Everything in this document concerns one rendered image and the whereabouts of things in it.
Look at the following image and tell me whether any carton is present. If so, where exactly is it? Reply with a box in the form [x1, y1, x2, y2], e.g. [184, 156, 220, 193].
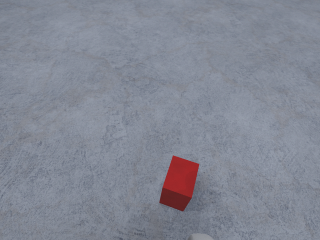
[159, 155, 199, 211]

